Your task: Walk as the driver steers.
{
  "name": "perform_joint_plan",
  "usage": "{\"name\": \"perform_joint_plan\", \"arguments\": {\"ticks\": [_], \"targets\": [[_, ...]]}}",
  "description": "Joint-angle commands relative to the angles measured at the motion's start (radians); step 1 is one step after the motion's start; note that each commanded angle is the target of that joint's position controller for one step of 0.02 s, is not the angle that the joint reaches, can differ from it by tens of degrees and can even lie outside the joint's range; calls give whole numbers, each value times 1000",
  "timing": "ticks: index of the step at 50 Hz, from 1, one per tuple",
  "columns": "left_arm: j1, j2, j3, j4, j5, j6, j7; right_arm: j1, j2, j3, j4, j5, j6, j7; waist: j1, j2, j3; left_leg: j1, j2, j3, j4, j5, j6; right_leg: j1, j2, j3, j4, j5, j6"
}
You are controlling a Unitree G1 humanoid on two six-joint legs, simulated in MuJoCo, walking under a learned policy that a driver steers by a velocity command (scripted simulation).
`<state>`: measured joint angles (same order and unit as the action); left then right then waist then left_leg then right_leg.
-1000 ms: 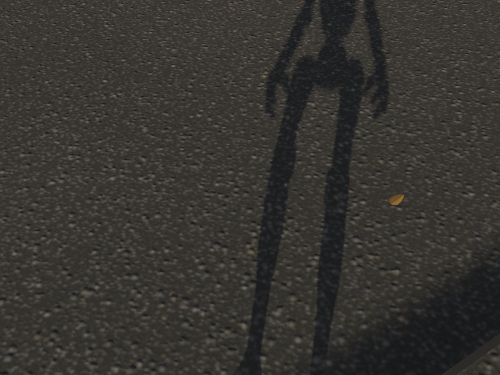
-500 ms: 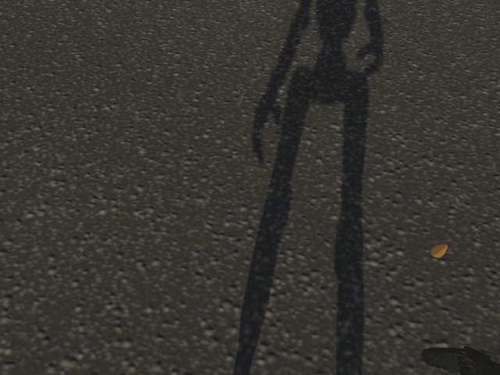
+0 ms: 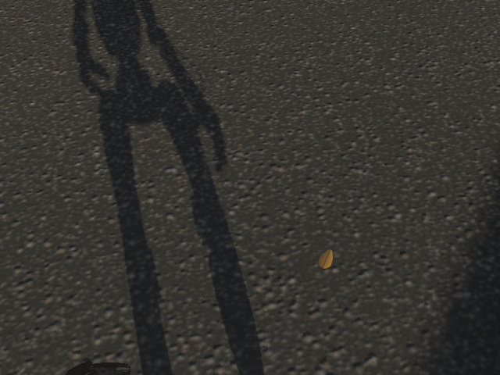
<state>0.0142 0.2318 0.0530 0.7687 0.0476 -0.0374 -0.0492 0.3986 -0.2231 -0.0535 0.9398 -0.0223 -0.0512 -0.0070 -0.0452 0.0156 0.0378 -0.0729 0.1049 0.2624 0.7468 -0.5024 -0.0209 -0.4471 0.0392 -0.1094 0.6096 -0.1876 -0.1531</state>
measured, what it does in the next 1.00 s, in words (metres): walks ahead: left foot, then right foot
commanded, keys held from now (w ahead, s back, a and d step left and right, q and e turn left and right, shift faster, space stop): w+e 0.38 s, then w+q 0.62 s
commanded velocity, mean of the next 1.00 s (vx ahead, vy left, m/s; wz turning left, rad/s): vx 0.50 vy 0.00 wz -0.12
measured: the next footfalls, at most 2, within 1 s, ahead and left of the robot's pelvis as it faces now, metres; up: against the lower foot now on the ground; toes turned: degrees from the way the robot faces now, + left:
left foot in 0.50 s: +0.45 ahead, +0.07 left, +0.00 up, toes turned -15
right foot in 1.00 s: +0.68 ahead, -0.16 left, +0.00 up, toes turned +0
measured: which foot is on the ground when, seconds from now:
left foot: up 0.00-0.48, down 0.50-1.00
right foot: down 0.00-0.52, up 0.54-0.98, down 1.00-1.00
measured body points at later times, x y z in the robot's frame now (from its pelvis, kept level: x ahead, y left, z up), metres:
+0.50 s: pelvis +0.28 +0.01 +0.00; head +0.30 +0.01 +0.45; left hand +0.32 +0.30 -0.12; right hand +0.42 -0.27 -0.08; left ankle +0.41 +0.08 -0.72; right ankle +0.08 -0.05 -0.71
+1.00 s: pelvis +0.53 -0.05 +0.01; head +0.56 -0.06 +0.46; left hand +0.79 +0.15 -0.06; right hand +0.47 -0.32 -0.12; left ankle +0.41 +0.08 -0.72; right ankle +0.63 -0.16 -0.72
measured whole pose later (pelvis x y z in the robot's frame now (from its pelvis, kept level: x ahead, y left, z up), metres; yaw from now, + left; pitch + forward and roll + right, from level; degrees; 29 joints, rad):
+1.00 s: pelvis +0.53 -0.05 +0.01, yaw -2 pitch +2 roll +1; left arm 0.01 0.24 0.00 0.69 0.03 -0.08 -0.02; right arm 0.48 -0.27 -0.07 0.87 -0.01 -0.04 0.01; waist -0.10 -0.02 0.02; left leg -0.05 -0.11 -0.20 0.45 -0.41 0.06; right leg -0.44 0.00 0.03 0.48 -0.12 0.00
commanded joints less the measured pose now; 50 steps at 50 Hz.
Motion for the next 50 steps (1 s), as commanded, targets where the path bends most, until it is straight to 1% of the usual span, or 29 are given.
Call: {"name": "perform_joint_plan", "arguments": {"ticks": [1,2,3,4,5,7,9,13,17,19,22,23,24,25,26,27,28,29,30,31,34,37,39,44,45,47,48,49,50], "targets": [[397,258,76,43,-31,16,32,-113,-149,-29,-170,-11,-13,20,171,-100,-220,-718,-71,-244,645,-7,13,721,-375,776,-324,-105,-243],[343,231,68,53,-38,20,42,-149,-130,-24,-191,3,-24,26,132,-78,-112,-740,-25,-263,600,95,22,619,-351,630,-324,0,-212],[289,188,58,48,-44,16,44,-123,-119,-20,-176,4,-30,25,82,-18,-53,-666,8,-271,494,150,24,490,-302,536,-342,136,-174],[242,169,52,36,-47,9,49,-112,-119,-21,-169,-6,-22,20,45,-3,-32,-597,20,-275,434,162,17,410,-256,464,-354,228,-148],[211,150,44,28,-51,1,52,-81,-112,-19,-162,-19,-6,20,14,-17,-44,-533,25,-280,395,170,5,360,-221,416,-366,280,-139],[228,156,43,28,-52,-19,49,-76,-104,-21,-161,-25,19,25,1,-19,-59,-491,10,-267,340,183,-13,322,-190,380,-379,350,-147],[267,178,50,38,-50,-25,46,-133,-93,-18,-179,-23,28,27,12,-30,-36,-515,3,-257,264,240,-30,297,-171,370,-402,304,-144],[362,181,53,56,-50,-24,43,-303,-97,-16,-233,-18,30,27,75,-57,9,-596,-9,-268,86,386,-45,342,-161,401,-417,232,-121],[428,190,55,63,-43,-25,49,-421,-105,-8,-280,-11,19,31,121,-75,15,-603,-46,-276,-49,458,-36,414,-166,430,-370,305,-105],[439,201,57,60,-38,-25,54,-454,-114,-5,-302,-5,11,33,125,-86,17,-566,-65,-280,-108,449,-23,435,-175,450,-334,363,-89],[406,196,49,60,-34,-35,63,-349,-128,-7,-272,-8,-2,33,80,-111,-4,-367,-90,-249,-200,412,37,428,-197,423,-296,473,-31],[399,207,50,64,-32,-39,63,-277,-145,-17,-249,-8,-6,25,46,-109,-27,-268,-118,-230,-221,366,58,433,-185,399,-218,606,-14],[394,207,48,70,-30,-41,59,-153,-162,-27,-210,-9,-13,15,-16,-69,-89,-126,-139,-211,-284,362,84,434,-136,340,-44,683,6],[405,169,35,59,-30,-45,54,-12,-208,-40,-189,-23,-23,3,-74,-15,-190,74,-10,-353,-300,266,130,322,-83,291,208,524,24],[509,94,22,35,-63,-48,48,80,-331,-67,-178,-41,-23,2,-43,229,-304,309,243,-847,-389,156,264,29,89,199,565,18,79],[520,133,23,44,-31,-49,46,15,-290,-61,-164,-7,-9,18,6,220,-265,265,270,-1085,-508,121,295,-108,90,243,652,-296,68],[448,150,25,42,-15,-42,45,-94,-213,-45,-188,8,-3,26,43,101,-108,134,241,-935,-498,70,290,-158,7,226,677,-218,67],[354,150,19,25,-8,-45,38,-134,-161,-32,-194,10,-6,33,32,10,-47,36,187,-803,-504,171,272,-152,-32,209,622,-157,72],[316,139,17,9,-6,-44,34,-141,-144,-24,-187,6,-9,33,45,18,-19,-13,132,-710,-516,285,248,-141,-64,195,559,-131,78],[312,134,13,1,4,-36,30,-129,-136,-19,-172,10,-14,32,59,49,-14,-47,93,-651,-525,395,234,-113,-81,186,510,-120,93],[300,112,1,-8,7,-21,24,-59,-159,-25,-135,21,-30,31,64,73,-46,-55,58,-578,-532,609,260,-95,-84,148,441,-110,136],[168,101,-10,-56,2,-15,23,-13,-175,-32,-121,25,-23,22,40,65,-7,-72,40,-559,-572,564,272,-162,-98,124,313,-37,176],[78,90,-19,-86,-3,-16,20,18,-173,-35,-114,26,-18,20,14,65,7,-75,20,-548,-576,548,256,-165,-95,116,201,43,192],[-55,86,-31,-134,-19,-27,19,83,-194,-47,-110,14,-7,14,-33,68,-12,-24,18,-572,-490,650,231,-109,-54,113,30,119,198],[-61,91,-31,-140,-21,-30,21,83,-198,-49,-114,11,-4,11,-31,72,-16,-18,24,-588,-466,667,223,-84,-47,119,6,105,192],[-9,114,-24,-133,-24,-38,28,46,-212,-55,-131,7,0,6,6,79,-26,-43,33,-625,-415,666,194,31,-33,132,-60,54,174],[55,126,-18,-115,-25,-43,34,19,-221,-58,-140,7,0,5,39,76,-42,-70,23,-636,-365,680,178,133,-17,127,-103,32,161],[156,150,-7,-84,-20,-54,45,2,-219,-58,-146,13,-3,8,90,36,-87,-111,-25,-611,-245,695,155,287,-19,133,-168,39,139],[284,217,12,-71,0,-66,62,-1,-172,-45,-166,24,-12,16,144,-67,-195,-195,-91,-539,-13,579,126,480,-181,287,-217,-83,92]]}}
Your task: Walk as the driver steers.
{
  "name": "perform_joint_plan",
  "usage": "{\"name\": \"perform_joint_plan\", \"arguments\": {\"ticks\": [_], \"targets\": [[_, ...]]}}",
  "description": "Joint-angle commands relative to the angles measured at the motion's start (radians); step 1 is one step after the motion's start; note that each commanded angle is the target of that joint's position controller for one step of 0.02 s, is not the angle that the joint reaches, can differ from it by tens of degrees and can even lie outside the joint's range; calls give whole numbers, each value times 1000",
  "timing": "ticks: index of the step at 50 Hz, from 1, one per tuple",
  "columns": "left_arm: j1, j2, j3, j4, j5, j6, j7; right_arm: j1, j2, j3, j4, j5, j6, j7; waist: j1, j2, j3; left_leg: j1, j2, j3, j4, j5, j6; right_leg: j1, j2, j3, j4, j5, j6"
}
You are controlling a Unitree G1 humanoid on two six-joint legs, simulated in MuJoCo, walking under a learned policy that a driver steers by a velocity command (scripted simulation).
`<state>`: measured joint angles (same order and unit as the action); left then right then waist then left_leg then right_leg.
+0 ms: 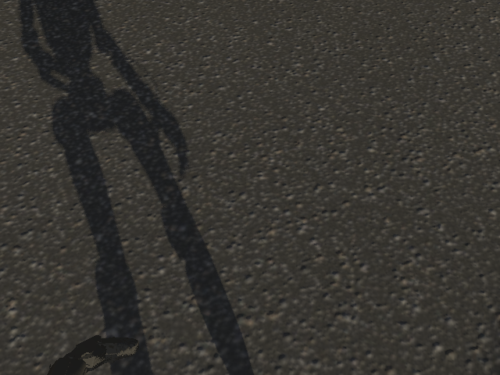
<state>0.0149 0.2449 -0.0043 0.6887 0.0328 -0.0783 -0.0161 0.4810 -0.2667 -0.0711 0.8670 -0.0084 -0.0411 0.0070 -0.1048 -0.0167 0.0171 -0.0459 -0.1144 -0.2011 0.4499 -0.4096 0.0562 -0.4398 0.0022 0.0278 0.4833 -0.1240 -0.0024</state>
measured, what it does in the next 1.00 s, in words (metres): walks ahead, turning left: left foot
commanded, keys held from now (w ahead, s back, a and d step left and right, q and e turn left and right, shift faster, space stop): w+q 0.46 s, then q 0.14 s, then no key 0.28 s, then w+e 0.12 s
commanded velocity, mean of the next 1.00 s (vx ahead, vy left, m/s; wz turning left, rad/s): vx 0.35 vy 0.00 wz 0.43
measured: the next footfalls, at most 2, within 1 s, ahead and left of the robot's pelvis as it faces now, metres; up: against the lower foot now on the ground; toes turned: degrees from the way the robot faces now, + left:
left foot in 0.52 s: +0.37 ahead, +0.15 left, +0.00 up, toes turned +23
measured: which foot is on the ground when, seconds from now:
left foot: down 0.00-0.00, up 0.02-0.50, down 0.52-1.00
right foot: down 0.00-0.54, up 0.56-1.00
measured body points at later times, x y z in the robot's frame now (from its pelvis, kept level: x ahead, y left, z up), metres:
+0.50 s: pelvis +0.23 +0.03 +0.00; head +0.27 +0.04 +0.45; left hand +0.13 +0.28 -0.13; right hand +0.52 -0.12 -0.09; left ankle +0.33 +0.15 -0.71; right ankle +0.11 -0.11 -0.73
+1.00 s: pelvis +0.38 +0.09 +0.02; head +0.39 +0.10 +0.46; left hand +0.36 +0.36 -0.12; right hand +0.55 -0.12 -0.11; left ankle +0.33 +0.14 -0.73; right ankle +0.48 +0.00 -0.70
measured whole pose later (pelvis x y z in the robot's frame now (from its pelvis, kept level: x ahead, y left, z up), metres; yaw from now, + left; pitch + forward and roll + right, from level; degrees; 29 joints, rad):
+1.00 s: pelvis +0.38 +0.09 +0.02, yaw +25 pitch +0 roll +1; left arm 0.23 0.24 0.03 0.82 0.02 0.03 0.00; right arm 0.29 -0.24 -0.03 0.83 -0.03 -0.02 0.00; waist -0.02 -0.03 0.02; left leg -0.12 -0.13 -0.01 0.31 -0.20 0.11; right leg -0.44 -0.05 -0.01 0.75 -0.28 0.00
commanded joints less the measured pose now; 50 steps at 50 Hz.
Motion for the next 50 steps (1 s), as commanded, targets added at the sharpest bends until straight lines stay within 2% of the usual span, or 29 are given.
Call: {"name": "perform_joint_plan", "arguments": {"ticks": [1,2,3,4,5,6,7,10,15,18,21,23,24,25,26,27,28,29,30,31,32,33,35,37,41,44,46,48,50], "targets": [[356,286,86,4,32,-16,42,-34,-34,-6,-128,33,-24,1,199,-214,-271,-473,1,69,545,-20,17,697,-398,490,-168,-291,-125],[334,284,95,16,14,3,40,20,-99,-15,-131,9,-10,-5,146,-250,-275,-594,24,112,690,-142,25,646,-464,727,-217,-385,-193],[272,179,73,-1,7,8,34,-19,-127,-20,-103,-8,4,-4,132,-93,-148,-617,90,95,742,-60,29,533,-414,606,-225,-429,-183],[229,120,58,-1,1,5,29,-76,-112,-18,-104,-12,7,9,129,-39,-58,-605,117,107,718,13,19,429,-350,448,-247,-325,-164],[212,98,52,2,3,1,28,-96,-93,-16,-106,-16,13,18,115,-63,-25,-579,142,116,686,49,9,372,-305,331,-272,-209,-141],[225,94,49,16,1,-6,30,-109,-92,-17,-110,-27,23,27,106,-98,-7,-567,157,125,670,66,-1,341,-275,252,-283,-110,-131],[237,98,52,27,-4,-14,29,-110,-87,-16,-108,-32,33,34,101,-103,-5,-557,157,136,676,90,-9,328,-256,193,-290,-20,-128],[276,114,62,51,-17,-33,23,-181,-77,-13,-141,-29,46,49,95,-82,-14,-611,166,141,667,164,-24,353,-265,96,-309,137,-146],[321,120,69,88,-15,-32,20,-333,-59,1,-192,-27,48,66,115,-66,27,-674,179,175,507,322,-43,379,-248,-55,-332,208,-146],[345,136,75,108,-15,-29,21,-434,-43,16,-227,-28,42,79,140,-70,52,-615,179,230,342,388,-24,380,-245,-130,-326,224,-131],[390,157,82,133,-14,-17,26,-503,-47,21,-258,-32,41,84,160,-68,68,-576,162,286,235,320,14,451,-269,-175,-293,297,-117],[405,178,85,148,-12,-3,31,-502,-56,18,-266,-37,42,78,152,-76,55,-517,120,327,187,227,50,503,-276,-215,-205,521,-103],[404,194,88,153,-12,5,35,-464,-62,14,-258,-43,40,70,131,-87,33,-458,80,349,170,173,69,522,-273,-239,-103,738,-95],[404,207,90,156,-15,15,39,-371,-73,6,-233,-49,31,60,93,-85,-23,-361,34,357,136,158,90,528,-265,-252,58,878,-88],[392,210,89,150,-25,21,40,-209,-91,-8,-181,-60,17,46,20,-49,-118,-155,6,337,36,259,117,452,-239,-274,292,795,-58],[403,173,78,117,-24,18,38,-81,-174,-34,-150,-67,10,28,-22,48,-232,119,180,125,32,353,161,211,-203,-272,591,355,-20],[449,90,63,48,-35,19,27,-145,-310,-66,-189,-34,21,19,59,300,-342,373,506,-409,-8,759,331,-176,10,-214,969,-478,44],[360,172,78,41,-12,22,29,-86,-289,-72,-196,9,32,10,-12,78,-381,351,490,-358,-13,1019,354,-212,-24,-21,998,-418,42],[304,131,67,26,-32,20,30,-137,-245,-58,-179,11,32,-1,20,65,-257,255,463,-208,-4,1130,345,-242,-62,-8,975,-344,37],[313,115,58,42,-30,19,34,-186,-168,-36,-172,12,31,-6,64,19,-143,107,403,-111,-40,1099,283,-210,-94,-11,866,-300,32],[310,115,60,45,-14,33,34,-232,-129,-21,-174,14,30,-11,100,26,-92,15,345,-60,-71,1019,238,-174,-113,-2,789,-287,31],[349,118,60,61,0,52,31,-271,-103,-9,-182,11,29,-12,131,38,-81,-63,313,-21,-99,1008,220,-107,-111,-7,748,-274,35],[382,109,63,75,2,79,26,-253,-117,-8,-168,3,14,-4,148,38,-106,-108,294,20,-114,1092,208,-46,-86,-25,697,-238,37],[375,94,61,78,-5,88,24,-239,-135,-11,-153,-3,5,-1,150,45,-115,-123,280,51,-127,1098,195,-37,-76,-31,637,-192,37],[288,90,60,67,-7,98,25,-210,-115,2,-125,-3,10,-8,122,84,-93,-96,260,64,-140,989,151,-58,-75,-25,493,-108,30],[230,86,56,63,-12,104,29,-181,-114,8,-103,-9,15,-13,98,96,-72,-69,277,41,-146,906,144,-42,-67,-20,392,-96,24],[210,80,52,68,-11,102,22,-158,-107,12,-83,-17,18,-13,79,103,-62,-51,300,17,-204,627,163,-31,-68,-28,331,-112,17],[154,93,53,56,-8,98,14,-132,-118,8,-67,-27,20,-11,47,101,-5,-37,324,-34,-264,267,186,-61,-67,-26,278,-155,1],[116,94,53,42,-8,88,6,-110,-132,3,-51,-30,16,-14,30,91,50,-11,353,-76,-300,83,199,-90,-57,-18,226,-208,-20]]}}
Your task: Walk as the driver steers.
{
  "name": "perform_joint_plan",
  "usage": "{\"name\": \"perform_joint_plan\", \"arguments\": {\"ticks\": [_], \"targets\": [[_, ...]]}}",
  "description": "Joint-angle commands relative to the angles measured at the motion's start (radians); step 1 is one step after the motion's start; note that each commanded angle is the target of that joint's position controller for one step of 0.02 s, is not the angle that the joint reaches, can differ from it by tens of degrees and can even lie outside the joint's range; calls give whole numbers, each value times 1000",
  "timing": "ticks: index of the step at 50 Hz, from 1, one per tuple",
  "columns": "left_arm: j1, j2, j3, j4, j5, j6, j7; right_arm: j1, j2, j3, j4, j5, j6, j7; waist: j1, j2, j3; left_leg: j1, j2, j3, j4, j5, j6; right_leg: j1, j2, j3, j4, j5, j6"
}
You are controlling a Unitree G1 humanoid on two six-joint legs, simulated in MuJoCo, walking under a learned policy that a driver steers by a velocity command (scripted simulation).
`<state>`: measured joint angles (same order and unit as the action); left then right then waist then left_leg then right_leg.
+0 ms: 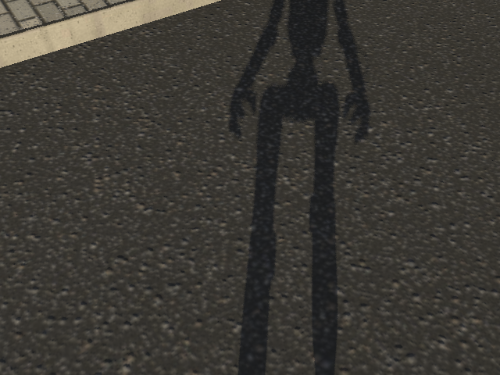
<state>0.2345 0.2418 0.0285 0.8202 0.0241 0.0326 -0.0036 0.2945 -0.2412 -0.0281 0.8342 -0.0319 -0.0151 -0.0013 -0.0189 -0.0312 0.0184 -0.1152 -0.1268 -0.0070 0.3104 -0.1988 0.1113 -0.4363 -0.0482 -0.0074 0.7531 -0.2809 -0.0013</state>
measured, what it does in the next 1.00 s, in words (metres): walks ahead, turning right: right foot, then left foot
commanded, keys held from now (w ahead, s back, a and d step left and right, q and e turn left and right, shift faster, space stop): w+e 0.62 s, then w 0.36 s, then no key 0.02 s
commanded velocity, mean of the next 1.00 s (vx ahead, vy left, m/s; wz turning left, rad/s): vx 0.44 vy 0.00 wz -0.37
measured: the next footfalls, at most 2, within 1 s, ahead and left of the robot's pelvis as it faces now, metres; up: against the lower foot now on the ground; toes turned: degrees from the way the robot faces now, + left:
right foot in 0.16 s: +0.08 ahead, -0.13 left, +0.00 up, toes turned -6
left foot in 0.60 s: +0.45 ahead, -0.03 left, +0.00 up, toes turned -21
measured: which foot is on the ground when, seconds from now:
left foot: down 0.00-0.16, up 0.18-0.58, down 0.60-1.00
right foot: up 0.00-0.14, down 0.16-0.62, up 0.64-1.00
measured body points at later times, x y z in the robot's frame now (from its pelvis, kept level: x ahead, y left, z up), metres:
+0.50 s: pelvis +0.19 -0.07 +0.00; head +0.22 -0.09 +0.44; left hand +0.23 +0.21 -0.13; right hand +0.31 -0.36 -0.11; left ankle +0.37 +0.03 -0.70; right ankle +0.04 -0.12 -0.74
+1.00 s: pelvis +0.44 -0.15 +0.00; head +0.46 -0.16 +0.45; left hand +0.72 -0.03 -0.10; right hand +0.30 -0.37 -0.14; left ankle +0.41 -0.01 -0.74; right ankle +0.51 -0.31 -0.72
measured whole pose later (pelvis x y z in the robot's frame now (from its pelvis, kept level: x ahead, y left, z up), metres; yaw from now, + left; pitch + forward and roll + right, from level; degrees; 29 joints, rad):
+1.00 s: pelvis +0.44 -0.15 +0.00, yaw -26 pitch +1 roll +2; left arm 0.08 0.25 0.01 0.75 0.04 -0.03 -0.06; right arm 0.43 -0.26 -0.03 0.93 -0.01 -0.08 0.02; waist -0.07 -0.03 0.02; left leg 0.00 -0.03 0.10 0.25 -0.26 0.02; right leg -0.54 -0.06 -0.02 0.63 -0.12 -0.04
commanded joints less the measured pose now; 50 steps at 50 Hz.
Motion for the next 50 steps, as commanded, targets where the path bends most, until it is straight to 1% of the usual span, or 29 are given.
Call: {"name": "perform_joint_plan", "arguments": {"ticks": [1,3,5,7,8,9,10,11,12,13,15,16,20,23,25,27,28,29,30,31,32,33,34,35,36,38,41,46,50], "targets": [[-110,96,20,-93,1,-30,-9,86,-165,-43,-10,-6,-15,-9,-59,95,63,79,379,-278,-165,-151,148,-99,1,19,-66,-76,-32],[-109,90,19,-97,0,-45,-13,95,-179,-49,2,-2,-27,-14,-56,79,70,121,397,-272,-154,-122,149,-88,13,8,-107,-112,-56],[-89,82,19,-98,-5,-57,-14,82,-193,-55,9,1,-37,-14,-32,78,66,130,396,-230,-112,-7,135,-28,33,-21,-184,-106,-79],[14,74,22,-67,-2,-68,-13,27,-196,-56,2,17,-41,-12,39,73,30,31,346,-120,8,169,85,202,78,-51,-350,-20,-109],[143,119,41,-23,5,-75,-6,-13,-169,-47,-14,21,-46,-12,96,21,-37,-105,288,-39,179,264,41,429,51,38,-382,-17,-143],[290,242,76,-4,16,-83,3,-81,-103,-23,-82,29,-56,-5,149,-174,-110,-350,150,105,515,118,-34,627,-189,416,-486,-86,-247],[298,274,84,10,-8,-82,-5,-106,-111,-24,-102,-8,-57,0,128,-204,-35,-628,43,65,654,-332,-60,671,-315,674,-541,52,-328],[261,217,70,10,-18,-77,-10,-85,-131,-29,-82,-23,-50,6,88,-53,19,-652,129,-19,731,-314,-64,616,-293,560,-496,110,-333],[202,179,62,-7,-21,-74,-14,-74,-134,-29,-75,-12,-52,16,58,-18,34,-629,152,-27,731,-240,-74,553,-241,480,-501,161,-304],[159,168,58,-19,-22,-72,-13,-81,-139,-31,-77,-5,-52,22,39,-9,53,-613,170,-22,705,-189,-87,506,-191,413,-524,195,-273],[135,159,56,-21,-26,-79,-6,-94,-139,-28,-79,-19,-37,30,25,-52,46,-571,171,6,682,-101,-125,452,-121,334,-553,320,-246],[149,169,59,-14,-29,-82,-5,-106,-134,-26,-87,-21,-30,32,23,-51,37,-563,165,17,677,-74,-140,439,-108,316,-554,385,-246],[204,186,68,10,-28,-86,0,-246,-112,-11,-146,-10,-23,36,54,-42,57,-568,157,44,526,30,-171,394,-66,279,-553,481,-233],[238,193,72,22,-22,-83,4,-344,-100,1,-185,0,-29,40,90,-61,61,-514,134,46,377,116,-162,387,-56,288,-527,515,-212],[239,206,76,23,-19,-85,9,-365,-115,1,-201,7,-33,36,91,-66,55,-459,124,33,308,141,-142,398,-76,320,-504,558,-195],[193,221,79,10,-16,-87,15,-297,-145,-7,-189,9,-39,27,48,-66,35,-327,111,17,249,116,-112,385,-89,344,-456,621,-162],[161,233,82,0,-13,-89,14,-211,-168,-17,-163,9,-43,18,9,-66,-1,-212,88,20,235,72,-94,372,-80,343,-379,728,-143],[142,237,82,-4,-15,-92,10,-83,-192,-29,-123,9,-50,6,-49,-35,-69,-56,77,28,187,64,-74,357,-40,317,-224,787,-121],[139,209,75,-13,-22,-97,1,53,-232,-42,-102,-6,-61,-10,-110,19,-167,162,179,-63,154,8,-41,251,23,281,0,646,-100],[198,103,50,-53,-50,-101,-1,156,-320,-64,-112,-35,-61,-25,-113,208,-321,407,464,-432,82,-273,28,26,136,180,318,174,-73],[244,128,49,-63,-30,-93,-2,87,-322,-67,-109,-20,-47,-19,-42,331,-343,371,567,-784,-52,-329,99,-112,175,139,468,-244,-80],[215,165,55,-33,-5,-81,0,5,-231,-51,-122,-8,-41,-13,-14,174,-178,223,532,-683,-61,-413,102,-156,99,143,516,-170,-89],[161,156,51,-28,3,-79,-11,-39,-161,-35,-121,0,-44,-7,-14,82,-77,100,479,-533,-75,-347,94,-143,66,128,480,-99,-88],[144,130,46,-30,3,-77,-18,-57,-131,-26,-112,-4,-47,-5,3,86,-29,21,427,-416,-102,-238,73,-119,42,118,427,-72,-85],[132,122,44,-35,13,-71,-24,-45,-123,-22,-93,-3,-56,-6,13,122,-4,-28,396,-336,-117,-134,69,-98,27,115,391,-68,-78],[132,107,38,-31,17,-58,-32,-14,-127,-22,-63,3,-77,3,25,132,-4,-58,373,-245,-130,33,78,-71,30,105,356,-56,-68],[37,97,28,-64,18,-56,-41,16,-140,-27,-32,14,-95,12,24,121,18,-42,374,-164,-179,88,98,-142,11,94,245,19,-49],[-151,64,-3,-120,12,-68,-59,54,-151,-31,9,20,-88,21,-6,118,42,-72,320,-27,-196,159,73,-63,-11,-15,-57,181,-23],[-203,83,-2,-140,10,-75,-46,116,-178,-40,52,19,-75,21,-18,115,48,12,358,-31,-122,308,50,-7,11,-51,-161,159,-46]]}}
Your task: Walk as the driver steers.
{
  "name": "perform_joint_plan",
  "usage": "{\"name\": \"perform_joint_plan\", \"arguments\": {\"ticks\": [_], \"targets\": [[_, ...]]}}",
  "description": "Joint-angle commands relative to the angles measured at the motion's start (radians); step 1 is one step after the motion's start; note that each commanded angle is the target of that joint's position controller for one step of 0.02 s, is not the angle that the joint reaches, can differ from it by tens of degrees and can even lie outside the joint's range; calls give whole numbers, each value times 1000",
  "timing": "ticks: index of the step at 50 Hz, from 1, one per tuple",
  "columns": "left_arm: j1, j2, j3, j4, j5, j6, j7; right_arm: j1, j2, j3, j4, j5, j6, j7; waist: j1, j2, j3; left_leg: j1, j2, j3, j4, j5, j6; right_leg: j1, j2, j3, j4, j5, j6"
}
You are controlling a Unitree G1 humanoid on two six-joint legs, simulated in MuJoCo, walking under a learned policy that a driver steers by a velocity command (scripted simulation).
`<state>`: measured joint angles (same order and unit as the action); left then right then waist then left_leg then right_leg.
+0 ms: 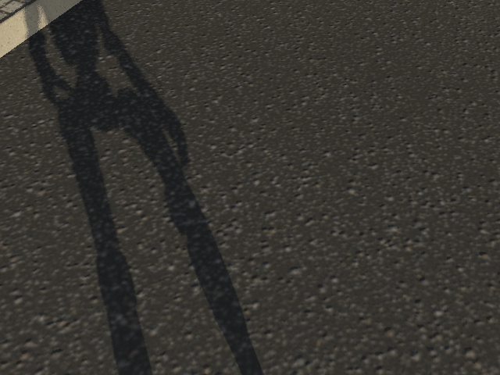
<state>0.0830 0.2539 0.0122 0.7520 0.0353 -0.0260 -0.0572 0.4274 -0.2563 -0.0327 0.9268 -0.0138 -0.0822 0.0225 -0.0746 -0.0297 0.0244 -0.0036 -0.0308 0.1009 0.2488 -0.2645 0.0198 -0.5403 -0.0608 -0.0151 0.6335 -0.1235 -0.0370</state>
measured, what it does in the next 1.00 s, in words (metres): walks ahead: right foot, then left foot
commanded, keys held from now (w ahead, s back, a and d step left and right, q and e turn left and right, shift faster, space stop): no key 1.00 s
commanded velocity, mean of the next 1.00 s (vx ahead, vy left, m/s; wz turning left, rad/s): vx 0.11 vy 0.00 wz -0.03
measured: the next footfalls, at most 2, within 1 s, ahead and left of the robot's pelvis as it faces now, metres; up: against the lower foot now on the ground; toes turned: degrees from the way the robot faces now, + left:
right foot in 0.08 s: +0.19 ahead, -0.11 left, +0.00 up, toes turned -3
left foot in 0.46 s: +0.21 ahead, +0.09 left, +0.00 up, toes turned +1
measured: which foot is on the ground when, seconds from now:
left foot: down 0.00-0.08, up 0.10-0.44, down 0.46-1.00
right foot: up 0.00-0.06, down 0.08-1.00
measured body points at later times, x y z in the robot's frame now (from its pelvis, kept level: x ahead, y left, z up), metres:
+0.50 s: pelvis +0.14 -0.03 +0.00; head +0.15 -0.02 +0.45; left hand +0.19 +0.21 -0.15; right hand +0.21 -0.27 -0.15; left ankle +0.17 +0.09 -0.74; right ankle +0.15 -0.11 -0.74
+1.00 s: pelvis +0.16 -0.02 +0.00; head +0.17 -0.02 +0.45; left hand +0.16 +0.21 -0.16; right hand +0.17 -0.24 -0.16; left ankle +0.17 +0.09 -0.74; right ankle +0.15 -0.11 -0.74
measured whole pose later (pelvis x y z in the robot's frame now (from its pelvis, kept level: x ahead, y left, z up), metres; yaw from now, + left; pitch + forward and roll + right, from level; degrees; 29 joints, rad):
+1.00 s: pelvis +0.16 -0.02 +0.00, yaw +0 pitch -2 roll +0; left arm 0.28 0.16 0.00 1.14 0.01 0.00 0.04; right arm 0.26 -0.16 0.01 1.14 -0.01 0.00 -0.04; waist 0.00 0.00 0.03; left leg -0.15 -0.01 0.02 0.38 -0.20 0.02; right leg -0.11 0.02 -0.06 0.37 -0.23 -0.04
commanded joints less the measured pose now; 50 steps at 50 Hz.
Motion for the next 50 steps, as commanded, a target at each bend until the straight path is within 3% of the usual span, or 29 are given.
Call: {"name": "perform_joint_plan", "arguments": {"ticks": [1,2,3,4,5,6,7,8,10,14,16,20,22,23,24,25,26,27,29,33,50], "targets": [[-30,69,14,-65,4,-22,13,-14,-165,-35,-30,0,-1,-5,49,111,35,-72,259,-128,-1,487,128,131,41,-52,-74,-14,-21],[38,66,17,-40,12,-30,21,-14,-161,-34,-21,5,5,-9,82,96,5,-55,234,-99,105,629,106,221,68,-62,-143,12,-35],[159,88,27,8,26,-43,31,7,-138,-25,-12,8,9,-12,122,65,-68,-77,185,-65,270,679,77,383,83,-58,-196,58,-56],[299,148,44,37,42,-52,44,3,-105,-12,-38,13,6,-17,175,-4,-182,-204,140,-31,483,431,41,595,-80,92,-182,217,-90],[353,265,72,38,32,-42,56,112,0,14,-60,38,9,-20,151,-246,-309,-475,-12,22,832,-240,-4,830,-392,462,-203,573,-257],[370,242,77,55,-31,-32,57,72,-113,-19,-36,14,28,-39,172,-130,-320,-507,-15,-108,955,-329,1,770,-376,478,-208,779,-299],[289,179,57,51,-36,-35,58,22,-100,-19,-45,14,32,-39,130,-87,-216,-531,21,-151,971,-289,8,688,-324,334,-209,858,-277],[217,109,37,46,-30,-39,58,-11,-71,-10,-43,12,33,-38,105,-63,-134,-540,50,-152,915,-242,9,599,-275,255,-243,830,-236],[140,52,17,50,-29,-40,66,-16,-62,-11,-29,-2,55,-31,52,-72,-80,-458,78,-143,814,-166,-6,469,-198,159,-307,750,-174],[124,70,12,85,-21,-56,68,-8,-11,-1,-1,-7,88,-26,9,-58,-114,-300,55,-112,636,-74,-28,365,-156,56,-325,780,-172],[132,68,9,108,-17,-54,68,-61,-3,6,0,-8,96,-35,26,-81,-102,-262,52,-94,508,-33,-29,343,-136,37,-322,712,-163],[164,76,9,151,-18,-31,69,-116,-17,10,15,-3,104,-50,51,-80,-87,-180,53,-81,355,16,-14,301,-147,86,-331,377,-155],[150,70,7,163,-25,-17,74,-122,-23,14,29,-13,97,-54,31,-23,-51,-79,69,-99,171,141,4,230,-115,103,-316,78,-104],[170,53,3,168,-21,-13,76,-120,-60,9,34,-19,87,-58,43,24,-38,-34,139,-174,129,213,13,194,-84,108,-300,-51,-66],[233,39,6,177,-17,-9,74,-127,-114,2,33,-22,76,-61,97,109,-12,-45,225,-258,122,330,34,184,-12,67,-267,-145,-41],[300,-6,-4,218,-28,6,77,-177,-102,3,46,6,77,-56,124,193,5,-199,237,-281,90,217,72,304,32,30,-307,-163,-27],[277,21,1,238,-24,14,83,-207,-49,15,42,8,75,-50,109,154,51,-271,203,-268,63,149,53,367,23,39,-308,-111,-16],[253,41,9,241,-22,15,85,-206,-35,18,49,8,71,-49,96,134,50,-273,171,-237,64,153,33,395,9,50,-305,-57,-19],[236,48,12,253,-24,12,84,-175,-33,19,78,11,68,-56,86,114,24,-215,139,-204,74,193,21,404,-14,65,-311,-7,-24],[233,18,5,292,-26,9,91,-160,-24,20,109,10,70,-61,77,51,21,-161,140,-198,84,229,28,392,-20,65,-330,-2,-15],[256,-15,-7,385,-26,18,104,-115,15,33,203,6,76,-68,77,35,43,-171,126,-186,69,202,25,407,-33,65,-332,6,-15]]}}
